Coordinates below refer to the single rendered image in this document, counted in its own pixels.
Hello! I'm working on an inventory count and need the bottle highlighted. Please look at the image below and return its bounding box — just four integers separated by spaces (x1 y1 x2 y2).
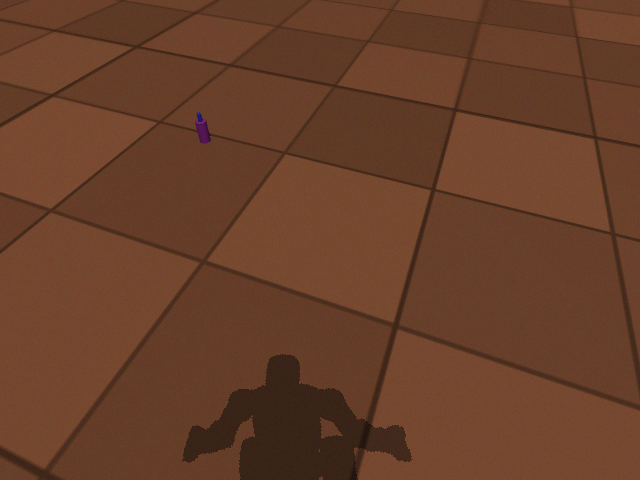
195 112 211 144

